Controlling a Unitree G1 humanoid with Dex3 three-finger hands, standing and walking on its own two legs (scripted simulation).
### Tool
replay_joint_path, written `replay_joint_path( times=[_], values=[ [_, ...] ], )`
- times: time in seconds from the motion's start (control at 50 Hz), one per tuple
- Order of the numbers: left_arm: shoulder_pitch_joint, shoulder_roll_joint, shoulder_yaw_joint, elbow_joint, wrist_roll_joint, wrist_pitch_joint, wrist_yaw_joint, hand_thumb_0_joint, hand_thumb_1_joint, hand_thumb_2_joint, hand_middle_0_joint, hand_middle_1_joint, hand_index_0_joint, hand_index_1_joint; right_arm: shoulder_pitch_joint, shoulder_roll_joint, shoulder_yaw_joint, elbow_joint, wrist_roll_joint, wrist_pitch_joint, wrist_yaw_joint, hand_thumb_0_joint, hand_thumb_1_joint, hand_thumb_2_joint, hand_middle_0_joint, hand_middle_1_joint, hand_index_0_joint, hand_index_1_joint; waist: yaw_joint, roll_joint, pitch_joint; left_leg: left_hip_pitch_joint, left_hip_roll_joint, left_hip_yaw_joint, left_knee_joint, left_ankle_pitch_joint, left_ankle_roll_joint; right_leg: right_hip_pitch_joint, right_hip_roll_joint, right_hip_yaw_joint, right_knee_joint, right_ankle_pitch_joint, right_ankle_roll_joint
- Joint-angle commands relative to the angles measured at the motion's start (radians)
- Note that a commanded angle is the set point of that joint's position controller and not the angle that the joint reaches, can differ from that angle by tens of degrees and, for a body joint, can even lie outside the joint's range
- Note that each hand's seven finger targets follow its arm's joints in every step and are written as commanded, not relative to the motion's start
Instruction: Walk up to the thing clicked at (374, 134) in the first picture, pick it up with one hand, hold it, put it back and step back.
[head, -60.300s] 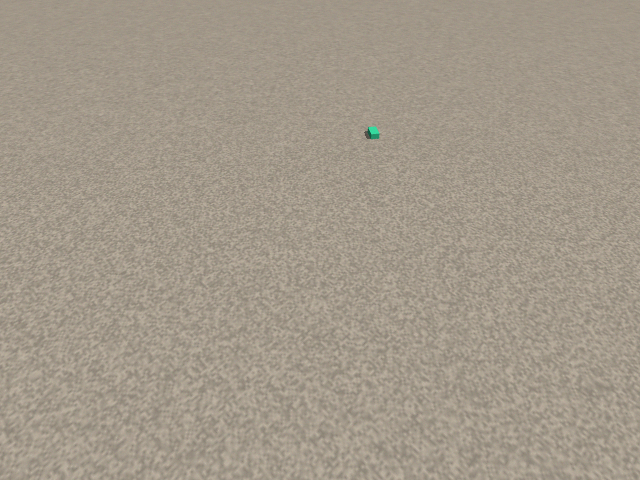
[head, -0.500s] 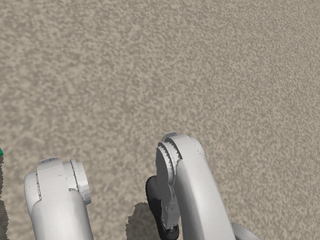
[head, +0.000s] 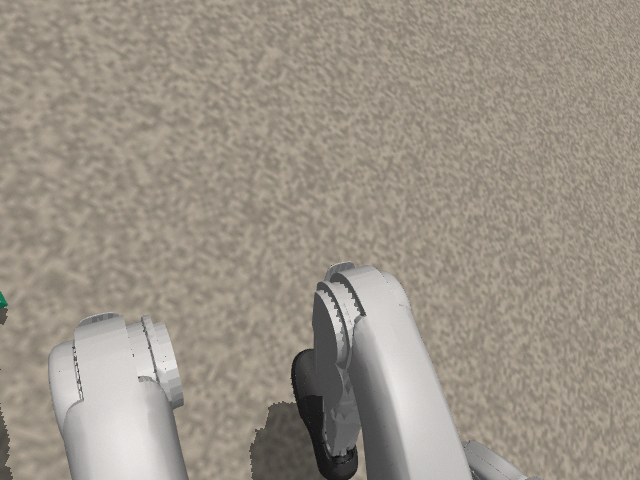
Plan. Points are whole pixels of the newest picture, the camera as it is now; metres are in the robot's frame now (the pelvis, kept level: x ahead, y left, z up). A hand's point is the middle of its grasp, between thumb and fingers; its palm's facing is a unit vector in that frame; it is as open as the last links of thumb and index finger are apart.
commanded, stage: open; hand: left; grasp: from above
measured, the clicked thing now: out of the picture +0.37 +0.34 -0.27
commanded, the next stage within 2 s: withdraw in 0.12 s
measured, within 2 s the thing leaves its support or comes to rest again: neither
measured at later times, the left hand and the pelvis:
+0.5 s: hand out of the picture +0.38 +0.34 -0.19, palm faces -0.26 -0.20 -0.94, open 13.7 cm; pelvis +0.00 -0.01 +0.01, yaw +1 degrees
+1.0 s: hand out of the picture +0.33 +0.33 -0.08, palm faces -0.46 -0.13 -0.88, open 13.6 cm; pelvis -0.02 -0.02 +0.07, yaw +7 degrees
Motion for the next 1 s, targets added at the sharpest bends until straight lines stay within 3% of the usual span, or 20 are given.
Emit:
replay_joint_path(
  times=[0.0,0.1,0.18,0.28,0.3,0.34,0.36,0.4,0.42,0.46,0.48,0.5,0.52,0.56,0.62,0.7,0.76,0.86,0.94,0.98],
  values=[
    [-0.223,0.184,-0.020,-0.074,-0.006,-0.021,0.028,0.000,-0.413,0.898,-0.104,-1.038,-0.129,-1.010,0.134,-0.321,-0.081,-0.011,0.014,-0.008,-0.014,0.000,-0.871,-0.891,0.202,0.301,0.202,0.301,-0.059,0.404,-0.554,0.443,0.025,0.108,-0.315,0.149,0.018,0.224,0.015,-0.173,-0.177,0.177,-0.072],
    [-0.169,0.206,-0.001,-0.070,0.011,-0.030,0.044,0.000,-0.442,0.923,-0.075,-1.066,-0.099,-1.039,0.139,-0.323,-0.086,-0.005,0.014,-0.006,-0.015,0.000,-0.870,-0.891,0.202,0.301,0.202,0.301,-0.031,0.415,-0.565,0.456,0.024,0.106,-0.336,0.145,0.018,0.231,0.017,-0.175,-0.175,0.161,-0.075],
    [-0.198,0.209,-0.011,-0.071,0.014,-0.025,0.055,0.000,-0.421,0.916,-0.080,-1.077,-0.108,-1.045,0.131,-0.320,-0.080,-0.013,0.017,-0.007,-0.015,0.000,-0.869,-0.890,0.202,0.301,0.202,0.301,-0.044,0.390,-0.560,0.435,0.024,0.127,-0.302,0.163,0.021,0.256,0.020,-0.160,-0.187,0.187,-0.079],
    [-0.211,0.270,0.050,-0.134,0.003,-0.011,0.079,0.000,-0.445,0.940,-0.072,-1.016,-0.096,-0.988,0.157,-0.343,-0.098,-0.009,0.020,-0.015,-0.018,0.000,-0.886,-0.893,0.202,0.300,0.201,0.300,-0.027,0.437,-0.618,0.479,0.024,0.134,-0.310,0.226,0.016,0.304,0.019,-0.160,-0.188,0.230,-0.079],
    [-0.212,0.244,0.023,-0.176,0.003,-0.005,0.073,0.000,-0.458,0.950,-0.070,-1.015,-0.091,-0.992,0.133,-0.331,-0.099,-0.021,0.024,-0.015,-0.018,0.000,-0.887,-0.895,0.201,0.300,0.201,0.300,-0.007,0.466,-0.649,0.496,0.024,0.138,-0.321,0.218,0.010,0.300,0.021,-0.154,-0.187,0.218,-0.086],
    [-0.209,0.244,0.018,-0.236,-0.012,0.003,0.053,0.000,-0.456,0.949,-0.074,-1.004,-0.093,-0.984,0.124,-0.320,-0.111,-0.011,0.034,-0.013,-0.018,0.000,-0.887,-0.895,0.201,0.300,0.201,0.300,0.015,0.516,-0.694,0.530,0.026,0.137,-0.331,0.214,0.005,0.281,0.016,-0.153,-0.174,0.211,-0.088],
    [-0.184,0.311,0.071,-0.263,-0.013,0.008,0.040,0.000,-0.465,0.954,-0.073,-1.009,-0.090,-0.990,0.140,-0.332,-0.125,-0.011,0.039,-0.010,-0.021,0.000,-0.889,-0.896,0.201,0.300,0.201,0.300,0.023,0.526,-0.724,0.535,0.026,0.147,-0.324,0.218,0.006,0.299,0.017,-0.145,-0.178,0.218,-0.094],
    [-0.096,0.316,0.106,-0.417,-0.037,0.018,-0.001,0.000,-0.476,0.968,-0.080,-0.987,-0.089,-0.976,0.135,-0.318,-0.156,-0.042,0.068,0.013,-0.030,0.000,-0.891,-0.898,0.201,0.300,0.201,0.300,0.100,0.592,-0.829,0.585,0.016,0.152,-0.384,0.232,-0.002,0.312,0.006,-0.135,-0.187,0.215,-0.103],
    [-0.079,0.261,0.052,-0.455,-0.051,0.023,-0.036,0.000,-0.465,0.957,-0.096,-0.970,-0.102,-0.963,0.115,-0.299,-0.168,-0.041,0.083,0.020,-0.033,0.000,-0.893,-0.899,0.201,0.300,0.201,0.300,0.099,0.613,-0.815,0.584,0.017,0.160,-0.394,0.212,-0.005,0.280,0.004,-0.127,-0.182,0.204,-0.107],
    [-0.016,0.133,-0.046,-0.621,-0.073,0.035,-0.111,0.000,-0.496,0.981,-0.089,-0.986,-0.089,-0.985,0.105,-0.279,-0.198,-0.045,0.114,0.054,-0.046,0.000,-0.898,-0.901,0.200,0.300,0.200,0.300,0.141,0.667,-0.885,0.623,0.013,0.175,-0.466,0.204,-0.012,0.262,0.009,-0.101,-0.215,0.193,-0.125],
    [-0.025,0.137,-0.045,-0.688,-0.089,0.042,-0.144,0.000,-0.474,0.968,-0.091,-0.986,-0.096,-0.980,0.105,-0.280,-0.218,-0.055,0.135,0.075,-0.056,0.000,-0.892,-0.899,0.200,0.300,0.200,0.300,0.145,0.641,-0.884,0.610,0.013,0.173,-0.485,0.183,-0.011,0.235,0.003,-0.093,-0.225,0.182,-0.128],
    [-0.003,0.128,-0.064,-0.775,-0.084,0.053,-0.183,0.000,-0.481,0.974,-0.093,-0.986,-0.097,-0.982,0.118,-0.273,-0.236,-0.061,0.160,0.097,-0.065,0.000,-0.893,-0.899,0.200,0.300,0.200,0.300,0.179,0.658,-0.927,0.620,0.008,0.188,-0.503,0.208,-0.010,0.251,0.003,-0.071,-0.244,0.197,-0.134],
    [0.039,0.107,-0.067,-0.755,-0.085,0.073,-0.221,0.000,-0.454,0.952,-0.113,-0.973,-0.118,-0.967,0.116,-0.269,-0.251,-0.071,0.176,0.117,-0.074,0.000,-0.893,-0.899,0.200,0.300,0.200,0.300,0.177,0.591,-0.900,0.599,0.006,0.192,-0.506,0.215,-0.008,0.241,0.000,-0.061,-0.253,0.207,-0.133],
    [-0.012,0.003,-0.151,-0.772,-0.075,0.092,-0.298,0.000,-0.392,0.911,-0.171,-0.908,-0.172,-0.907,0.160,-0.241,-0.265,-0.072,0.197,0.160,-0.089,0.000,-0.891,-0.898,0.200,0.300,0.200,0.300,0.122,0.453,-0.820,0.559,0.011,0.194,-0.515,0.214,0.007,0.252,0.003,-0.053,-0.314,0.219,-0.125],
    [-0.030,-0.051,-0.204,-0.741,-0.097,0.097,-0.392,0.000,-0.397,0.920,-0.170,-0.919,-0.170,-0.920,0.202,-0.231,-0.270,-0.108,0.213,0.209,-0.124,0.000,-0.895,-0.900,0.200,0.300,0.200,0.300,0.080,0.254,-0.713,0.475,0.003,0.183,-0.523,0.191,0.033,0.296,-0.002,-0.038,-0.382,0.215,-0.114],
    [-0.082,-0.043,-0.203,-0.717,-0.145,0.060,-0.471,0.000,-0.468,0.982,-0.121,-0.982,-0.117,-0.988,0.199,-0.203,-0.254,-0.151,0.221,0.235,-0.172,0.000,-0.896,-0.902,0.200,0.300,0.200,0.300,0.096,0.125,-0.685,0.446,-0.010,0.188,-0.553,0.114,0.052,0.368,-0.008,-0.019,-0.453,0.127,-0.113],
    [-0.113,-0.024,-0.181,-0.662,-0.138,0.011,-0.478,0.000,-0.504,1.005,-0.114,-0.996,-0.104,-1.008,0.181,-0.184,-0.231,-0.161,0.214,0.243,-0.209,0.000,-0.902,-0.904,0.200,0.300,0.200,0.300,0.100,0.089,-0.651,0.408,-0.018,0.210,-0.547,0.052,0.057,0.380,-0.008,-0.003,-0.485,0.029,-0.115],
    [-0.188,0.081,-0.136,-0.654,-0.032,-0.071,-0.425,0.000,-0.464,0.973,-0.147,-0.958,-0.138,-0.969,0.155,-0.170,-0.205,-0.160,0.200,0.271,-0.251,0.000,-0.899,-0.901,0.200,0.300,0.200,0.300,0.123,0.196,-0.699,0.438,-0.020,0.244,-0.526,0.069,0.040,0.365,-0.005,0.014,-0.465,0.016,-0.122],
    [-0.295,0.084,-0.150,-0.618,0.025,-0.117,-0.367,0.000,-0.451,0.959,-0.142,-0.959,-0.140,-0.962,0.155,-0.164,-0.196,-0.147,0.179,0.279,-0.275,0.000,-0.895,-0.898,0.200,0.300,0.200,0.300,0.092,0.277,-0.705,0.470,-0.015,0.241,-0.518,0.051,0.031,0.283,-0.004,0.010,-0.438,-0.007,-0.125],
    [-0.291,0.127,-0.114,-0.574,0.050,-0.125,-0.330,0.000,-0.444,0.952,-0.139,-0.955,-0.140,-0.954,0.166,-0.173,-0.189,-0.139,0.168,0.279,-0.285,0.000,-0.893,-0.897,0.200,0.300,0.200,0.300,0.104,0.301,-0.722,0.486,-0.016,0.238,-0.520,0.059,0.028,0.262,-0.007,-0.002,-0.421,-0.009,-0.125]
  ],
)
